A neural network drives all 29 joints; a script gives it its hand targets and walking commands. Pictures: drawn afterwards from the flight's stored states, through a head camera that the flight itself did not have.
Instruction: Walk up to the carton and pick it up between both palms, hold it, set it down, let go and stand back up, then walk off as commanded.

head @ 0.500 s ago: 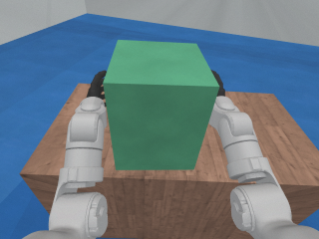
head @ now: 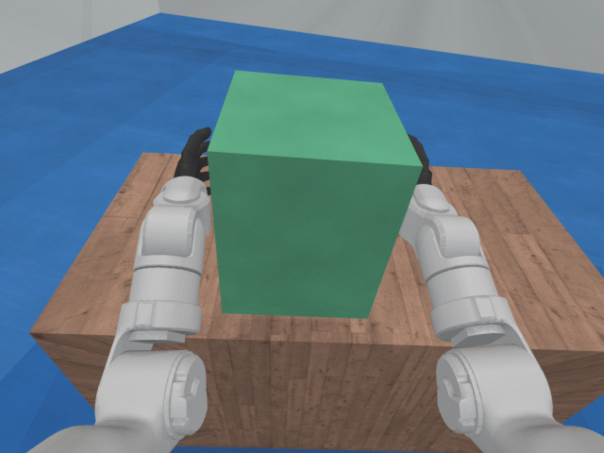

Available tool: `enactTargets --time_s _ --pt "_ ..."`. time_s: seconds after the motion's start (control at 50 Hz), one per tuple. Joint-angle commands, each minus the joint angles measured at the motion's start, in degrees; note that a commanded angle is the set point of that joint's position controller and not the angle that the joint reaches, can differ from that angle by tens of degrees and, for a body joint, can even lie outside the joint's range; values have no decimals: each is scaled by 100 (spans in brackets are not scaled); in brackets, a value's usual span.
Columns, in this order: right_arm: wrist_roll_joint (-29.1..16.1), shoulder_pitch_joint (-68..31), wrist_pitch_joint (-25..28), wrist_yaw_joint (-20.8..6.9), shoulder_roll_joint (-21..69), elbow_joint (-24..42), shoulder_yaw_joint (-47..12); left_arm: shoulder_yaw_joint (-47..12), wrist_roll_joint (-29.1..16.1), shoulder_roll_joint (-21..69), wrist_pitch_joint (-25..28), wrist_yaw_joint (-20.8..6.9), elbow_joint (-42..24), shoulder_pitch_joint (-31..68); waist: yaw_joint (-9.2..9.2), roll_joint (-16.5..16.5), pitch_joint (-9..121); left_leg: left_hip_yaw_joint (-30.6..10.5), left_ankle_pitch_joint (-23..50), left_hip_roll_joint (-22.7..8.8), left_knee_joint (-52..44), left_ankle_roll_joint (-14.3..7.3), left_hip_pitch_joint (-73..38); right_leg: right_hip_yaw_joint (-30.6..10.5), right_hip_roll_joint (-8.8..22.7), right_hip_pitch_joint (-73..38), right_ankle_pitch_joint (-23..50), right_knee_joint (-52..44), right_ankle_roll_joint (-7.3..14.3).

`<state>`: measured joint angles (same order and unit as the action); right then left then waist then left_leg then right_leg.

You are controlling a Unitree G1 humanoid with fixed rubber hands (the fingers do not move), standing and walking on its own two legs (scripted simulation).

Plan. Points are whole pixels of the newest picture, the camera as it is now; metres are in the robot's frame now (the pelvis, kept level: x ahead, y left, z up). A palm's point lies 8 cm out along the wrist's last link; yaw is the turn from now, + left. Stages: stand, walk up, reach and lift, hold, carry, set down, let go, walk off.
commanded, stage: hold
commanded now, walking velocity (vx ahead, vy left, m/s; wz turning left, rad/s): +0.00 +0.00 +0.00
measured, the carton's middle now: (302, 197) +0.39 +0.00 +0.17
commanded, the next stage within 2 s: none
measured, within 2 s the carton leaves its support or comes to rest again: neither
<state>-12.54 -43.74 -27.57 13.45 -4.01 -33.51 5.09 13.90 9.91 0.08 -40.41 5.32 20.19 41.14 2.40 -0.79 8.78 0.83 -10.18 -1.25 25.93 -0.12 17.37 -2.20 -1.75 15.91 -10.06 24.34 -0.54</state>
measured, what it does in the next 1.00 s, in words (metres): stands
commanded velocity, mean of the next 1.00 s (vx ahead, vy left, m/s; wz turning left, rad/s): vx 0.00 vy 0.00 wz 0.00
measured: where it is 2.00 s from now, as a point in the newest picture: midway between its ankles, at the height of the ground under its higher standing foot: outside the picture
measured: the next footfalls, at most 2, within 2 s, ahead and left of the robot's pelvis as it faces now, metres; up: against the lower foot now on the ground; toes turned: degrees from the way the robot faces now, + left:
none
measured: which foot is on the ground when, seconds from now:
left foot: down 0.00-1.00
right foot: down 0.00-1.00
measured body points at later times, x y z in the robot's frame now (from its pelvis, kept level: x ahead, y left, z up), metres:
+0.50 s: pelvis +0.00 +0.00 +0.00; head -0.04 +0.02 +0.45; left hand +0.39 +0.15 +0.19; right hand +0.39 -0.14 +0.22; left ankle +0.04 +0.12 -0.74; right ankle +0.03 -0.12 -0.74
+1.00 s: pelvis -0.02 +0.00 +0.00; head -0.07 +0.02 +0.44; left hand +0.37 +0.16 +0.20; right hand +0.38 -0.14 +0.20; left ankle +0.04 +0.12 -0.74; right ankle +0.03 -0.12 -0.74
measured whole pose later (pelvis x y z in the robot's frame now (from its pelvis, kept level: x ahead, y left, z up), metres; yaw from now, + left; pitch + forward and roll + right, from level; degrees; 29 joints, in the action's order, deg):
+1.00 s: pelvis -0.02 +0.00 +0.00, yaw +0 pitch +0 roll -1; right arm -12.5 -43.6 -27.0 13.0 -3.9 -34.4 5.0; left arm 13.8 10.3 0.1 -40.8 5.3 20.1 40.8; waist 1.7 -0.8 8.8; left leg 0.8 -9.5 -1.2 26.7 -0.1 17.3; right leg -2.2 -1.7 15.4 -9.0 24.3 -0.5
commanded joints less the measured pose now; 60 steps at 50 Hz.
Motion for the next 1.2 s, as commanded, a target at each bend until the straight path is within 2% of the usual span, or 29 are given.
enactTargets --time_s 0.0,0.08,0.14,0.24,0.38,0.44,0.5,0.56,0.64,0.7,0.74,0.86,1.02,1.08,1.18 --pt "-1206 -5415 346 -548 4331 3249 -2976 -2957 -1166 3841 593 -752 -1857 4824 35 103 3368 -321 1596 425 -227 50 -1989 258 -296 -1779 1618 -593 -365" --pt "-1485 -4949 118 -403 4254 3689 -3302 -3228 -1296 3836 488 -718 -2532 4517 105 224 3784 -390 2243 461 -29 197 -2123 193 -341 -2131 2651 -418 -402" --pt "-1619 -4551 -108 -327 4114 3740 -3370 -3279 -1236 3729 312 -734 -2825 4248 138 359 3723 -385 2420 478 20 275 -2152 176 -349 -2198 2989 -371 -424" --pt "-1687 -3965 -442 -290 3863 3254 -3230 -3112 -967 3395 -13 -858 -2976 3962 156 462 3230 -343 2397 436 -73 349 -2195 203 -351 -2148 2850 -425 -396" --pt "-1834 -4489 -430 -311 3965 3717 -3265 -3363 -1175 3585 -56 -870 -3434 4392 69 588 3694 -342 2646 415 20 428 -2325 176 -375 -2039 2800 -396 -334" --pt "-1769 -4626 -406 -371 4077 3645 -3192 -3406 -1236 3636 -6 -807 -3507 4710 9 656 3714 -325 2521 407 18 420 -2322 153 -371 -1857 2465 -439 -297" --pt "-1607 -4653 -387 -459 4063 3252 -2973 -3346 -1204 3656 4 -784 -3257 4848 15 633 3454 -328 2190 357 -79 395 -2293 180 -355 -1568 1817 -553 -250" --pt "-1378 -4806 -353 -576 3997 2690 -2668 -3070 -1054 3575 -6 -813 -2646 4948 -35 545 2938 -283 1545 313 -265 297 -2060 203 -305 -1293 1031 -672 -204" --pt "-1035 -5124 -194 -740 4015 2097 -2230 -2849 -972 3634 74 -856 -1942 5255 -10 432 2491 -254 538 260 -530 175 -1706 235 -244 -980 12 -792 -147" --pt "-784 -5502 27 -863 4124 1938 -1987 -2687 -922 3687 201 -894 -1456 5459 -49 262 2319 -235 -245 227 -728 45 -1378 255 -185 -860 -636 -859 -125" --pt "-655 -5738 188 -909 4219 1955 -1921 -2641 -964 3749 334 -895 -1181 5553 -30 145 2353 -235 -546 239 -816 -34 -1238 246 -149 -860 -823 -869 -136" --pt "-505 -6291 570 -926 4445 2347 -1916 -2848 -1236 4117 717 -791 -1064 5937 50 85 2852 -256 -464 272 -741 -93 -1244 261 -157 -851 -654 -843 -142" --pt "-446 -5825 535 -875 4276 1834 -1961 -2506 -929 3882 691 -816 -577 5398 80 13 2309 -236 -413 294 -802 -142 -1314 292 -148 -994 -546 -919 -197" --pt "-565 -5771 516 -815 4288 1988 -2135 -2476 -912 3807 672 -839 -674 5263 62 -29 2418 -229 -18 320 -726 -141 -1428 297 -164 -1156 -134 -872 -237" --pt "-990 -5610 452 -643 4322 2885 -2727 -2821 -1103 3854 641 -773 -1442 5007 47 68 3128 -295 1195 388 -359 -6 -1877 288 -270 -1557 1058 -684 -320"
